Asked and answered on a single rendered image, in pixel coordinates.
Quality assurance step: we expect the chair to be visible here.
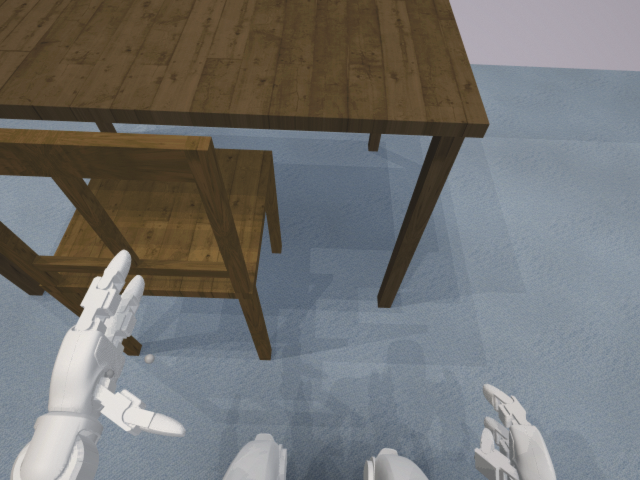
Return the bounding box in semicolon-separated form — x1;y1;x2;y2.
0;128;282;360

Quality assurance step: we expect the table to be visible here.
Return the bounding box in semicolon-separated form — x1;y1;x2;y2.
0;0;490;308

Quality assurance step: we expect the right robot shin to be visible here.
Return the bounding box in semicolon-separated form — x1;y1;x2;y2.
377;448;398;456

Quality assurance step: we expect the robot left hand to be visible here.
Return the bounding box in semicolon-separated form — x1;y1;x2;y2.
48;250;186;437

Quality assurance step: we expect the robot right thigh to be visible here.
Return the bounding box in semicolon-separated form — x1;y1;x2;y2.
363;454;428;480

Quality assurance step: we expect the robot right hand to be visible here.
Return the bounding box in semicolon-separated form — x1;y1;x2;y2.
475;384;556;480

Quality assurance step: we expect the left robot forearm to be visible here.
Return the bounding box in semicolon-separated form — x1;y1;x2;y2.
10;412;103;480

